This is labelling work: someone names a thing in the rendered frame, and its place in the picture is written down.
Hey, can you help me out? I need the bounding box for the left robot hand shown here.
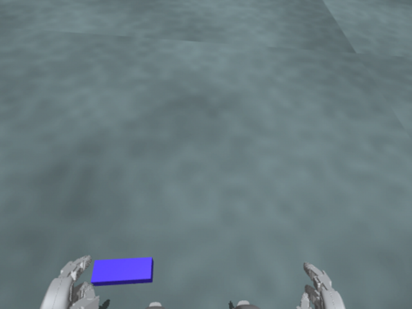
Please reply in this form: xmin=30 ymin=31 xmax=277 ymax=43
xmin=40 ymin=256 xmax=99 ymax=309

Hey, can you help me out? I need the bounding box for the right robot hand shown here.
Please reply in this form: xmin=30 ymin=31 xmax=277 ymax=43
xmin=297 ymin=262 xmax=346 ymax=309

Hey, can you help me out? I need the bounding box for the carton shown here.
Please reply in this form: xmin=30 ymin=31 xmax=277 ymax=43
xmin=91 ymin=257 xmax=153 ymax=286

